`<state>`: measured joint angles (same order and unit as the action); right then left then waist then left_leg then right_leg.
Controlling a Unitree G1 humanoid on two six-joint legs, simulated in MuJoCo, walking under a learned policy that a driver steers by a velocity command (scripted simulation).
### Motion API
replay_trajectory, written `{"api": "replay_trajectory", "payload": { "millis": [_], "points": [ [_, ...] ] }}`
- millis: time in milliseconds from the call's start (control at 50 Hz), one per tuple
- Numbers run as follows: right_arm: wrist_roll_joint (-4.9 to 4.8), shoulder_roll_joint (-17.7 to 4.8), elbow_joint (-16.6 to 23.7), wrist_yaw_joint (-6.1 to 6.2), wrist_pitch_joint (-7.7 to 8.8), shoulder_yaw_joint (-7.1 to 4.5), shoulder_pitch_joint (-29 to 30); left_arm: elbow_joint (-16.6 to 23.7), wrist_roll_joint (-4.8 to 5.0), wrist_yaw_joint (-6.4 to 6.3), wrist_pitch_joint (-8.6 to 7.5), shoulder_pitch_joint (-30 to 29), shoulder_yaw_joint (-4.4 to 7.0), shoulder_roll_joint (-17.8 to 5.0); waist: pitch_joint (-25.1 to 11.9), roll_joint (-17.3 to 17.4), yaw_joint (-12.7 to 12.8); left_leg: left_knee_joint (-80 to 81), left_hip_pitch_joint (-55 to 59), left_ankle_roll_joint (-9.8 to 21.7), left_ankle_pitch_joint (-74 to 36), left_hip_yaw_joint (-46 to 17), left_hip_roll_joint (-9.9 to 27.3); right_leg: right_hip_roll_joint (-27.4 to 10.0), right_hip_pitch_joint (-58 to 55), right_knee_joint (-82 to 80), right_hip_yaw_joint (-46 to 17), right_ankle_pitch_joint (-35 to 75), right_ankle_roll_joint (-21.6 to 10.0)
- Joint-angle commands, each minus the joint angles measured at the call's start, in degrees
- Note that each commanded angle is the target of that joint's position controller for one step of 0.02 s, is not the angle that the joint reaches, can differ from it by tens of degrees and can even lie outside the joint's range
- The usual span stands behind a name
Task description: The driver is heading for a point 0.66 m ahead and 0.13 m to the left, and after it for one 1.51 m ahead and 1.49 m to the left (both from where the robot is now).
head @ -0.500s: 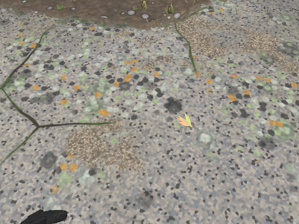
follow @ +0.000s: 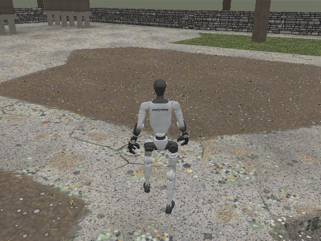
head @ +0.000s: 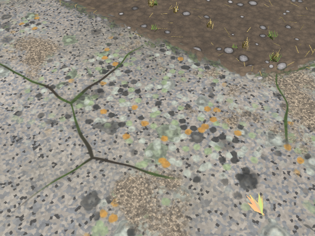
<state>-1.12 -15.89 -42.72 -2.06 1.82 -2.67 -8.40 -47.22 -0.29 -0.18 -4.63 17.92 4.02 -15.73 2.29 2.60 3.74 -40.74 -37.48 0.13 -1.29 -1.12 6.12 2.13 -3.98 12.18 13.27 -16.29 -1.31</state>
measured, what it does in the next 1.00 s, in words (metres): walks ahead, turning left: left foot, then right foot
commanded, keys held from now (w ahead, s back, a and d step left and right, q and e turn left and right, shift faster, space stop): q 0.54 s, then w+q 0.06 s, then w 0.32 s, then w+e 0.08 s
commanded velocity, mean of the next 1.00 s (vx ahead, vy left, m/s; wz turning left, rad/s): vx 0.23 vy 0.00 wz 0.44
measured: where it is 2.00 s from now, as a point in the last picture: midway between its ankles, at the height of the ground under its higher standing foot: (122, 170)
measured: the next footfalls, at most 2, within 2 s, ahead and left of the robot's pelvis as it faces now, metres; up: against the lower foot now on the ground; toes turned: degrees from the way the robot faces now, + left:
left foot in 0.12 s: +0.24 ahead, +0.12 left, +0.00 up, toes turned +6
right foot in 0.62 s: +0.32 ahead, -0.08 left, +0.00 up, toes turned +29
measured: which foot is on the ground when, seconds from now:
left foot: up 0.00-0.10, down 0.12-0.62, up 0.64-1.00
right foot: down 0.00-0.10, up 0.12-0.60, down 0.62-1.00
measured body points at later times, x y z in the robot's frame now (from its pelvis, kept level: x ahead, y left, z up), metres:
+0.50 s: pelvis +0.17 +0.03 +0.00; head +0.21 +0.06 +0.45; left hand +0.25 +0.34 -0.11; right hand +0.39 -0.21 -0.09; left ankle +0.20 +0.11 -0.74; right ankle +0.29 -0.13 -0.70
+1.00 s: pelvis +0.29 +0.07 +0.00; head +0.31 +0.08 +0.45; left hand +0.16 +0.32 -0.12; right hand +0.59 -0.04 -0.08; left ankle +0.29 +0.21 -0.73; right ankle +0.28 -0.10 -0.74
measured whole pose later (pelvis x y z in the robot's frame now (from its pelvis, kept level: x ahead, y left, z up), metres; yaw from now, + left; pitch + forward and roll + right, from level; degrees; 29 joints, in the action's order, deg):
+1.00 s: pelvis +0.29 +0.07 +0.00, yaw +26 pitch +2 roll +0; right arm -1.3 -15.7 -36.3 -1.3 3.2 -2.3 -6.9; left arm -47.0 1.6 0.1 -2.5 24.2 3.1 -16.7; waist -0.8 0.8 6.0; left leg -28.4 -21.3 0.5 11.2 -0.2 0.4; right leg -2.0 5.1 21.5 -3.0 -18.9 1.9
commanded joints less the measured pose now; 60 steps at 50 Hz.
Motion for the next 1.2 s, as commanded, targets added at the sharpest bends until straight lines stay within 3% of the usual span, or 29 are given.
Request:
{"api": "replay_trajectory", "payload": {
  "millis": [20,60,100,120,140,160,180,220,240,280,340,420,540,600,620,640,660,680,720,760,860,920,1000,1020,1040,1060,1080,1140,1200],
  "points": [
    [0.55,-3.24,6.72,-1.39,0.89,-0.61,5.86,2.73,0.91,-0.89,0.84,-1.85,2.59,-10.46,3.94,-4.9,-0.54,4.46,-0.15,1.72,1.98,3.37,-1.46,-17.78,1.17,1.07,-2.34,38.22,-6.92],
    [0.72,-5.32,6.8,-1.9,0.72,-1.79,1.5,3.32,1.58,-1.69,1.94,-3.19,2.98,-12.02,-0.73,-7.44,-3.45,4.66,6.73,3.48,6.52,6.35,-5.46,-17.32,-0.64,9.95,-1.49,54.43,-5.11],
    [0.66,-9.97,3.96,-1.05,0.49,-4.48,-11.62,4.22,2.34,-2.0,2.57,-5.26,2.72,-11.52,-8.07,-5.83,-10.8,10.82,24.38,6.72,1.4,6.58,-9.65,-13.92,4.38,29.49,-0.33,52.83,-1.73],
    [0.72,-14.56,3.58,0.51,-0.02,-5.77,-14.94,5.02,0.72,-1.74,1.96,-2.52,1.56,-8.25,-12.27,3.09,-11.04,11.36,38.83,9.74,-19.84,-4.04,-2.6,-9.55,17.09,46.26,-0.44,25.1,2.17],
    [2.16,-19.79,6.23,0.94,0.08,-5.87,-10.63,6.51,-1.6,-0.76,1.09,5.73,-0.43,-2.38,-20.3,13.95,-3.09,8.94,55.94,23.06,-39.14,-31.53,13.37,1.55,38.07,67.97,-7.47,-25.05,6.24],
    [1.93,-16.17,8.24,0.22,0.32,-5.23,-11.78,5.51,-0.19,-0.12,0.4,2.61,0.33,-8.18,-29.95,3.6,-8.49,14.06,56.13,25.02,-31.17,-36.5,15.19,0.56,38.98,72.2,-19.34,-24.22,5.41],
    [1.31,-13.5,8.54,-0.08,0.64,-4.54,-8.44,7.42,1.68,-0.14,0.4,-3.32,0.82,-9.53,-22.1,0.71,-8.33,16.23,50.05,22.18,-24.52,-29.0,12.35,-1.86,41.98,69.79,-19.61,-18.86,4.03],
    [-0.21,-9.45,8.53,0.51,0.32,-3.5,-2.92,7.39,0.21,-1.65,1.28,-6.1,0.9,-8.99,-10.02,-2.94,-4.81,19.47,34.1,17.2,-15.59,-20.79,7.02,-5.43,41.54,61.1,-18.35,-11.14,4.02],
    [0.62,-9.09,9.06,0.87,0.11,-3.32,-1.76,7.46,0.03,-1.86,2.13,-5.24,1.16,-9.42,-8.86,-0.94,-3.09,21.01,28.2,16.42,-15.14,-19.33,5.64,-5.91,37.39,58.88,-18.8,-9.0,3.99],
    [1.56,-9.77,9.45,1.24,-0.02,-3.57,-0.65,7.0,-0.36,-2.11,3.12,-3.26,0.98,-8.05,-9.05,0.74,-1.67,21.83,23.07,16.3,-18.41,-17.04,4.0,-4.85,33.73,55.26,-17.96,-7.18,4.92],
    [1.08,-11.12,9.01,2.38,-0.51,-4.01,-1.57,7.33,-0.67,-2.67,3.65,-4.7,0.51,-6.73,-10.83,1.26,-2.09,20.67,22.98,15.5,-19.39,-16.09,2.66,-3.62,34.36,48.23,-18.2,-3.95,6.61],
    [0.51,-11.27,9.64,3.82,-2.34,-3.97,-0.81,8.53,-0.13,-2.6,4.35,-9.15,0.45,-6.63,-10.19,3.31,-3.47,21.08,22.48,12.6,1.07,-19.44,0.63,-2.6,34.68,39.74,-19.68,1.25,7.42],
    [0.74,-10.94,10.13,3.87,-3.6,-4.03,-1.33,9.62,0.39,-1.51,2.62,-11.94,0.64,-7.04,-8.5,6.72,-5.12,17.81,24.78,11.88,2.58,-26.44,0.63,-0.41,29.92,27.05,-20.47,-1.4,6.1],
    [-0.19,-9.5,10.85,3.8,-4.09,-3.39,0.32,8.36,1.06,-0.74,1.71,-7.44,1.28,-7.34,-8.57,6.04,-1.97,15.44,20.7,9.33,17.39,-27.85,-2.88,-1.04,17.66,10.75,-18.48,5.14,3.23],
    [0.24,-6.19,10.7,3.73,-4.01,-2.27,-1.89,8.16,0.3,-0.91,1.71,-5.35,1.86,-9.82,-10.01,-0.15,-2.27,8.03,14.89,6.41,31.0,-23.18,-6.51,-9.62,9.78,7.43,-25.17,2.44,-0.06],
    [0.08,-4.21,12.07,3.58,-3.45,-1.68,-3.23,7.61,-1.35,-1.08,2.15,-3.39,2.72,-14.32,-8.12,-14.4,-3.94,-3.47,2.32,3.31,37.76,-10.34,-15.53,-19.34,5.06,3.51,-40.44,-6.02,-7.83],
    [0.74,-7.95,12.94,3.51,-2.21,-2.52,-1.22,7.54,-1.91,-0.56,1.61,-2.56,2.96,-13.88,-4.38,-16.86,-2.34,-13.55,-4.53,1.84,35.15,-9.58,-12.14,-24.13,7.75,-0.21,-51.56,-14.82,-13.1],
    [0.69,-10.33,12.03,3.37,-1.72,-3.26,-0.89,8.29,-1.16,-0.68,1.2,-4.09,2.2,-10.99,-2.48,-12.66,-2.48,-17.48,-5.15,1.13,30.63,-10.28,-9.82,-22.47,9.28,-0.15,-48.05,-19.08,-12.64],
    [1.2,-8.92,10.1,3.03,-1.64,-3.09,-2.19,7.92,0.56,-1.14,1.1,-4.86,1.31,-8.33,-1.17,-11.16,-2.67,-19.5,-6.11,-0.95,24.66,-8.39,-8.58,-17.59,8.12,-0.4,-40.2,-17.19,-9.12],
    [0.95,-6.54,9.93,2.23,-0.63,-2.39,-0.75,6.78,0.45,-1.31,0.9,-2.43,0.98,-8.04,0.05,-10.44,-1.46,-18.28,-5.27,-1.56,19.61,-5.36,-7.6,-15.2,8.8,-1.68,-34.5,-10.72,-8.56],
    [0.5,-2.6,11.64,1.26,1.41,-0.57,6.05,5.45,1.04,-0.88,0.83,0.46,1.45,-10.19,-0.11,-11.97,1.34,-0.87,4.45,-2.0,14.31,1.1,-5.42,-13.12,11.53,-2.31,-25.9,0.88,-8.6],
    [-0.15,-3.83,11.72,0.73,1.97,-0.77,6.86,4.42,1.54,-0.07,0.98,2.68,1.8,-11.95,0.1,-12.41,1.7,6.22,11.15,-1.12,14.69,2.48,-6.14,-14.69,13.38,-1.36,-25.52,1.88,-9.27],
    [-0.42,-6.77,8.65,1.3,2.59,-2.53,-3.38,3.74,2.13,0.42,1.48,2.46,0.82,-10.04,-2.77,-9.52,-5.42,17.03,33.1,2.09,10.36,1.96,-6.95,-12.86,20.92,7.15,-25.78,7.71,-6.29],
    [0.19,-9.45,7.44,2.12,2.54,-3.53,-11.63,4.64,1.44,0.7,1.01,0.62,-0.4,-6.53,-8.12,-5.51,-9.96,18.06,45.18,4.49,12.57,-5.79,0.37,-8.77,27.23,20.03,-21.92,6.2,-3.18],
    [1.61,-15.68,6.71,2.52,1.93,-4.97,-17.24,7.3,1.13,0.3,-0.09,2.07,-1.92,-1.46,-14.39,10.44,-10.69,21.9,57.53,11.03,22.25,-25.92,14.6,-2.32,43.09,39.42,-14.08,-7.9,0.79],
    [1.73,-13.49,5.4,2.14,2.14,-4.66,-19.22,7.53,2.37,-0.22,-0.65,1.08,-0.51,-6.78,-13.01,10.15,-11.7,25.66,52.7,14.99,30.8,-35.57,17.78,-2.77,48.62,51.31,-18.6,-15.78,1.2],
    [1.24,-9.86,5.25,1.88,2.55,-3.34,-16.09,7.51,3.12,-0.08,-0.67,0.53,0.5,-9.41,-7.23,7.98,-10.08,26.48,48.78,13.94,32.74,-30.02,16.02,-5.15,51.65,55.57,-20.73,-11.63,0.41],
    [1.52,-4.71,5.06,1.62,3.4,-1.83,-8.59,6.61,2.15,0.31,0.37,-1.52,0.71,-7.29,0.15,5.38,-6.32,30.61,38.51,10.51,17.6,-14.56,9.72,-8.38,49.57,53.11,-20.29,-0.62,0.42],
    [1.76,-4.66,3.93,1.65,4.43,-2.23,-7.19,6.6,1.94,0.8,1.53,-1.38,0.11,-4.06,0.78,3.31,-4.48,32.51,34.8,10.4,2.77,-5.49,8.3,-8.35,47.62,51.02,-19.88,5.31,1.59]
  ]
}}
